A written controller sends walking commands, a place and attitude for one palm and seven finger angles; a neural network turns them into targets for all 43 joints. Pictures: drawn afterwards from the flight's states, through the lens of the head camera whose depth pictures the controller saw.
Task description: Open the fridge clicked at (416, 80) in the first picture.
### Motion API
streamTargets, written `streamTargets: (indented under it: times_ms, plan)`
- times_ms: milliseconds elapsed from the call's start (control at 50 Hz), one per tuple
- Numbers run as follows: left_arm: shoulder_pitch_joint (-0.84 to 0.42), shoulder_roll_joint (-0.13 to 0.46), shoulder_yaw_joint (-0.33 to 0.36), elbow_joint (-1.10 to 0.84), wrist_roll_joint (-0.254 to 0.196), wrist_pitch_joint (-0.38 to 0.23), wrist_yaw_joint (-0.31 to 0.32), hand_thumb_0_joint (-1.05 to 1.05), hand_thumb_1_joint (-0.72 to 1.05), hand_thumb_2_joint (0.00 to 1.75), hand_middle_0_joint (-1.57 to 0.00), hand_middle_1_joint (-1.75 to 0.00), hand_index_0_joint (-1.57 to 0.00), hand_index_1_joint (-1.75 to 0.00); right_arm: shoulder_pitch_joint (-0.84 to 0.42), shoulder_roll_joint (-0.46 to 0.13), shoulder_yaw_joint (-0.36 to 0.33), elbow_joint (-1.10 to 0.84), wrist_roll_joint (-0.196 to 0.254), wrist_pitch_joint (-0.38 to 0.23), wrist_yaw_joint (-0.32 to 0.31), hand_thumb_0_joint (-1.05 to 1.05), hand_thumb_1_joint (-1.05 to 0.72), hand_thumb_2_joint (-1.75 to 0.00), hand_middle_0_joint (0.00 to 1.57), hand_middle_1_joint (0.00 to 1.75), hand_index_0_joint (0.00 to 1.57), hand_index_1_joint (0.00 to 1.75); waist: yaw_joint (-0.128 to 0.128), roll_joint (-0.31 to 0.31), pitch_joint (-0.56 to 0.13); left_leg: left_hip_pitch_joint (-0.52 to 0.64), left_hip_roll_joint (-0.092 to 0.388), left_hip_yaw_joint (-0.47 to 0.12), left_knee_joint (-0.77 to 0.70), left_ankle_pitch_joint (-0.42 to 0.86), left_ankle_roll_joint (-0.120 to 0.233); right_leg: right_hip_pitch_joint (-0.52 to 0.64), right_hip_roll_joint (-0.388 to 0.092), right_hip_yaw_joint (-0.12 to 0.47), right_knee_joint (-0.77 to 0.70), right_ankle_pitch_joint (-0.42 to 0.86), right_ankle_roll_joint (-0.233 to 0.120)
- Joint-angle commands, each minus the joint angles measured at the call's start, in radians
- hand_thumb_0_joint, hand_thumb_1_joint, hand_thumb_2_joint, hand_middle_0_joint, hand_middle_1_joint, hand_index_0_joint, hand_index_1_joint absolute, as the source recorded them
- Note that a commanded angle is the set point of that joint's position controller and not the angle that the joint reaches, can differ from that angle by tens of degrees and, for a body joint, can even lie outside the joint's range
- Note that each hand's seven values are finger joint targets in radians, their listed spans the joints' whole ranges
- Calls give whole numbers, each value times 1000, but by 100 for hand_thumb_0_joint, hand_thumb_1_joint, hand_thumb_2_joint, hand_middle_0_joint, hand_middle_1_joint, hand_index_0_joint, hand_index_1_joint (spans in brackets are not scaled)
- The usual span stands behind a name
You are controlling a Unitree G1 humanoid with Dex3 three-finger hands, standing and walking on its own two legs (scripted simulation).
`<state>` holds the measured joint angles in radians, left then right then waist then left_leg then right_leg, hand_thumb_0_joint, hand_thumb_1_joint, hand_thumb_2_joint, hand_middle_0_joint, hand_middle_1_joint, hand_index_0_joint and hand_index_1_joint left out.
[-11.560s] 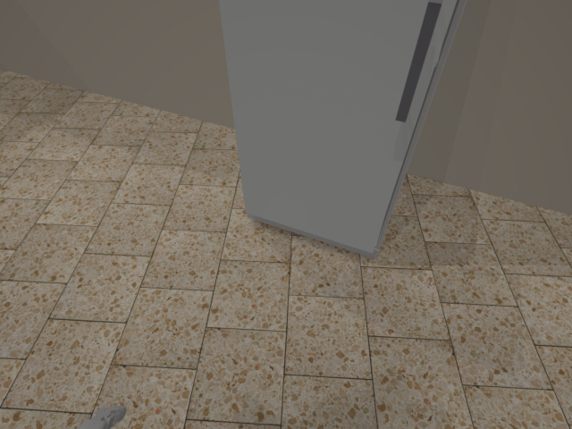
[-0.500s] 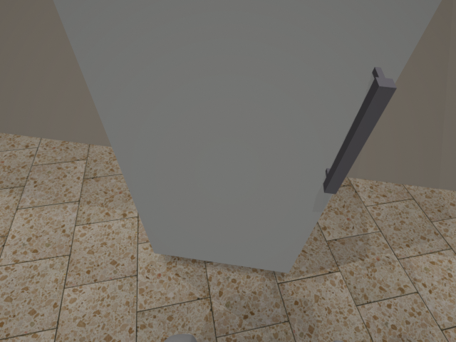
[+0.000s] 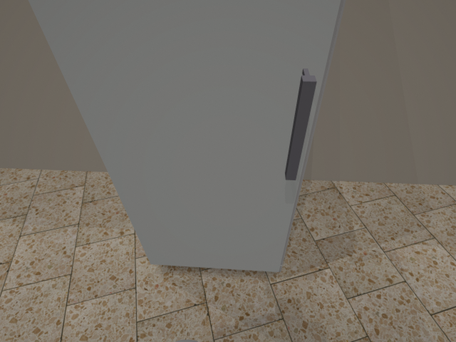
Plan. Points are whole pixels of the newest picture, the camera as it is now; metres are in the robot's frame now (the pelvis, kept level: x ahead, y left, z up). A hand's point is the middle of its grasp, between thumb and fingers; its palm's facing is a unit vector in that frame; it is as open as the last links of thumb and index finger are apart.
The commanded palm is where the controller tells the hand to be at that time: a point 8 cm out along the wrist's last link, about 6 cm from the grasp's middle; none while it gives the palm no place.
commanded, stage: come to a stop and stand still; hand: right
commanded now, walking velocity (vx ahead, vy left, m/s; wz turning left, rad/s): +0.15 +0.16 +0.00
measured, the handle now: (297, 129) +0.56 -0.13 +0.10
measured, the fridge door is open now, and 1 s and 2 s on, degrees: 0 0 0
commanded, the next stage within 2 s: look again from close up in 0.76 s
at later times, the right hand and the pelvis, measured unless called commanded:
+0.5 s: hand out of the picture +0.06 -0.13 -0.20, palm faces +0.04 +0.98 -0.18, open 7.3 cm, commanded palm none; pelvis +0.01 +0.04 -0.02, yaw -1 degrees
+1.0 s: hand out of the picture +0.00 -0.16 -0.18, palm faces +0.02 +0.97 -0.23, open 7.4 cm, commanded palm none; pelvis -0.01 +0.03 +0.00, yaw +1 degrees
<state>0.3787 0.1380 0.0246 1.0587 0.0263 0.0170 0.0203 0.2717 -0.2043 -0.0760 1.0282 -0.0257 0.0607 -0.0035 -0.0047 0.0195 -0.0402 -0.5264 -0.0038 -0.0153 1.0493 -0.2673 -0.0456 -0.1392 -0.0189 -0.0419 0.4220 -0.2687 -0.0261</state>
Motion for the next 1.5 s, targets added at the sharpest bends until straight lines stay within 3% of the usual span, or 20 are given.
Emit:
streamTargets:
  times_ms: [0, 60, 120, 200, 220, 240, 260, 280, 300, 320, 340, 360, 420, 440, 460, 500, 600, 640, 1100, 1480]
  plan:
    - [51, 159, 43, -40, -3, -50, 22, 0, 90, 90, -20, -30, -20, -30, -16, -43, -3, -49, -5, -45, 9, 0, -90, -90, 20, 30, 20, 30, 34, -106, 141, -173, 33, 14, 35, -4, -5, 65, -236, 233, -261, -168, -99]
    - [131, 148, 43, -9, 2, -53, 28, 0, 90, 90, -20, -30, -20, -30, -77, -33, 8, -66, -1, -50, 13, 0, -90, -90, 20, 30, 20, 30, 77, -124, 129, -165, 63, 21, -92, -66, -4, 165, -287, 273, -239, -4, -135]
    - [135, 151, 41, 10, 6, -52, 32, 0, 90, 90, -20, -30, -20, -30, -100, -15, 19, -61, 6, -50, 12, 0, -90, -90, 20, 30, 20, 30, 86, -169, 112, -73, 72, 33, -231, -148, 2, 169, -311, 265, -196, 195, -159]
    - [56, 153, 36, 20, 3, -40, 27, 0, 90, 90, -20, -30, -20, -30, 0, 24, 34, -2, 17, -59, 5, 0, -90, -90, 20, 30, 20, 30, 32, -217, 63, 201, 34, 86, -460, -113, 16, 31, -251, 181, -124, 274, -117]
    - [-80, 212, 28, -67, -7, -28, 21, 0, 90, 90, -20, -30, -20, -30, 86, -120, 45, -27, -1, -72, 4, 0, -90, -90, 20, 30, 20, 30, -42, -87, 132, 372, 41, 109, -547, -79, 47, -217, -165, 79, -68, -93, -63]
    - [-105, 158, 27, -107, 1, -45, 13, 0, 90, 90, -20, -30, -20, -30, 203, -55, 36, -2, -2, -77, -3, 0, -90, -90, 20, 30, 20, 30, -80, 123, 60, 416, 81, 8, -662, -30, 42, -306, -79, 18, 133, -202, -16]
    - [-66, 74, 22, -111, -1, -45, 11, 0, 90, 90, -20, -30, -20, -30, 177, -98, 21, 0, -14, -80, -23, 0, -90, -90, 20, 30, 20, 30, -40, 293, 34, 416, 231, -180, -763, -91, 108, -358, -3, -23, 271, -216, 13]
    - [-60, 68, 16, -112, -1, -33, 6, 0, 90, 90, -20, -30, -20, -30, 147, -98, 32, -20, -7, -84, -30, 0, -90, -90, 20, 30, 20, 30, -24, 218, 29, 387, 279, -206, -782, -38, 153, -338, -24, 9, 371, -219, 15]
    - [-34, 53, 20, -116, -5, -31, 0, 0, 90, 90, -20, -30, -20, -30, 101, -88, 35, -48, -9, -82, -30, 0, -90, -90, 20, 30, 20, 30, 11, 83, 4, 381, 253, -144, -748, 37, 176, -313, -25, -11, 408, -188, 21]
    - [-11, 28, 11, -109, -4, -30, -7, 0, 90, 90, -20, -30, -20, -30, 85, -90, 35, -67, -5, -90, -33, 0, -90, -90, 20, 30, 20, 30, 19, 59, -57, 407, 241, -130, -733, 86, 175, -289, -11, -36, 401, -180, 28]
    - [-25, 49, 12, -103, -1, -27, -2, 0, 90, 90, -20, -30, -20, -30, 73, -103, 18, -68, -1, -96, -42, 0, -90, -90, 20, 30, 20, 30, 10, 212, -34, 382, 252, -166, -711, 171, 186, -312, -24, -7, 427, -173, 20]
    - [-23, 65, 15, -103, -2, -24, 2, 0, 90, 90, -20, -30, -20, -30, 42, -82, 21, -69, 2, -96, -49, 0, -90, -90, 20, 30, 20, 30, 27, 215, -4, 339, 269, -153, -705, 176, 199, -294, -49, 14, 405, -172, 13]
    - [59, 34, 4, -59, -7, -33, 2, 0, 90, 90, -20, -30, -20, -30, -12, -41, 39, -93, 6, -79, -53, 0, -90, -90, 20, 30, 20, 30, 73, 22, 77, 177, 161, -21, -625, 82, 141, -86, -48, 5, 129, 53, 10]
    - [60, 67, 6, -51, -4, -41, 5, 0, 90, 90, -20, -30, -20, -30, 14, -22, 43, -91, 12, -74, -52, 0, -90, -90, 20, 30, 20, 30, 52, -107, 115, 174, 105, 15, -564, 98, 104, -95, -99, 68, 67, 176, -9]
    - [31, 92, 9, -53, -1, -43, 10, 0, 90, 90, -20, -30, -20, -30, 56, -15, 45, -82, 13, -73, -52, 0, -90, -90, 20, 30, 20, 30, 20, -155, 116, 225, 84, 40, -573, 101, 82, -129, -144, 100, 44, 272, -31]
    - [-27, 100, 6, -56, -5, -44, 14, 0, 90, 90, -20, -30, -20, -30, 91, -29, 47, -57, 12, -73, -52, 0, -90, -90, 20, 30, 20, 30, -1, -232, 110, 308, 81, 50, -572, 134, 70, -143, -139, 97, 29, 379, -36]
    - [-56, 135, 13, -60, -9, -45, 21, 0, 90, 90, -20, -30, -20, -30, 98, -63, 48, -47, 11, -88, -49, 0, -90, -90, 20, 30, 20, 30, 13, -18, 43, 365, 114, 12, -599, 358, 82, -56, -111, 55, 59, 396, -15]
    - [-76, 160, 18, -63, -10, -46, 19, 0, 90, 90, -20, -30, -20, -30, 90, -73, 49, -55, 8, -90, -49, 0, -90, -90, 20, 30, 20, 30, 15, 14, 32, 369, 118, 12, -596, 397, 80, -29, -111, 51, 52, 409, -16]
    - [-145, 225, 12, -13, -15, -37, -4, 0, 90, 90, -20, -30, -20, -30, 77, -119, 57, -7, 2, -80, -39, 0, -90, -90, 20, 30, 20, 30, 3, -40, 140, 352, 121, -4, -721, 31, 65, -129, -113, 118, -191, -119, -15]
    - [-106, 233, 24, 6, -16, -35, -4, 0, 90, 90, -20, -30, -20, -30, 103, -105, 55, 18, -4, -73, -40, 0, -90, -90, 20, 30, 20, 30, 2, -37, 139, 330, 112, 7, -686, 33, 62, -147, -129, 154, -243, -190, -10]
